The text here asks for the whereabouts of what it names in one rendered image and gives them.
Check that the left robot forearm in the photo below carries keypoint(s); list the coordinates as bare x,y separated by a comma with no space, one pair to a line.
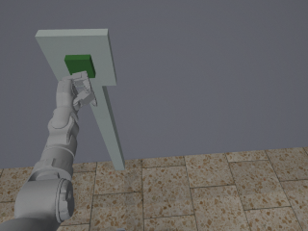
58,155

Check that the robot left upper arm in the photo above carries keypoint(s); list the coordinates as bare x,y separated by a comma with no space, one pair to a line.
42,205

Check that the panel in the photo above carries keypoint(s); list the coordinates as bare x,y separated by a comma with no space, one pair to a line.
56,43

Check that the button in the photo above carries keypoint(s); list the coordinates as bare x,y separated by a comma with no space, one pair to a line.
79,63

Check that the robot left hand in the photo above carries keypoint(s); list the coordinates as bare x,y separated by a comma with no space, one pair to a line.
68,96

